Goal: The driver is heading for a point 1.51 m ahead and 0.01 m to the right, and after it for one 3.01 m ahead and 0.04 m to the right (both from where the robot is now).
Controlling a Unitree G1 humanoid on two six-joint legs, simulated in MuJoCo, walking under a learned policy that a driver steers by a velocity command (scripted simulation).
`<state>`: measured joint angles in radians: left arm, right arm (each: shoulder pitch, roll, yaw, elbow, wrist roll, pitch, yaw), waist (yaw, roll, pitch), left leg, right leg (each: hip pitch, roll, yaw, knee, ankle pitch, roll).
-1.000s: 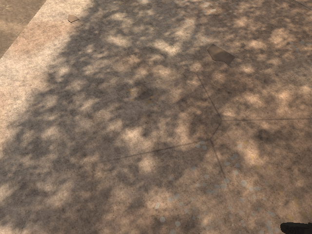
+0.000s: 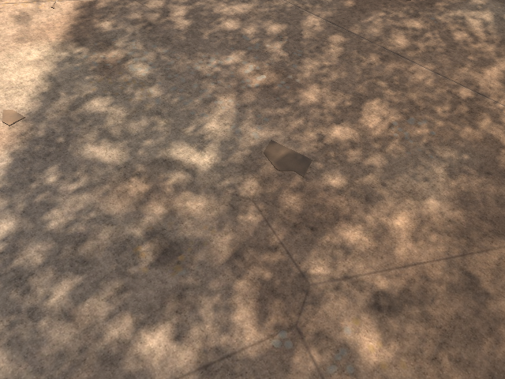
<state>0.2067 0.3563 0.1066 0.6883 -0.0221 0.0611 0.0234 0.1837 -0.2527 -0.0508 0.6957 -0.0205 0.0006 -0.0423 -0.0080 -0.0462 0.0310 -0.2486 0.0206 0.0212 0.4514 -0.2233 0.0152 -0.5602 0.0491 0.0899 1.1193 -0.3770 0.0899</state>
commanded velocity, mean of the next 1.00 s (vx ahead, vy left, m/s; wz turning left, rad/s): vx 0.00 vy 0.00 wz -0.10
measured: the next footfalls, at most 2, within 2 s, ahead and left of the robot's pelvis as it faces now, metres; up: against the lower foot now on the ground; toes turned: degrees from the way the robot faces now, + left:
right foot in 0.24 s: +0.02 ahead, -0.15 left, +0.00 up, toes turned -11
left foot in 0.62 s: +0.09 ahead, +0.09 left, +0.00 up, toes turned -13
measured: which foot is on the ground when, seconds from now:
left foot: down 0.00-0.24, up 0.26-0.60, down 0.62-0.84, up 0.86-1.00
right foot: up 0.00-0.22, down 0.24-1.00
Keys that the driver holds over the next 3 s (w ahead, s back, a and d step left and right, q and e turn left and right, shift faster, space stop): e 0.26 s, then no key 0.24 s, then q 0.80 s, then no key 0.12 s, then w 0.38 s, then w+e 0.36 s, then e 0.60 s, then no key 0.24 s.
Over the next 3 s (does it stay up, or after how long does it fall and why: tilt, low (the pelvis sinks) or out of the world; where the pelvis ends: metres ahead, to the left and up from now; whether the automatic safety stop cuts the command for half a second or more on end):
stays up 0.47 0.14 -0.01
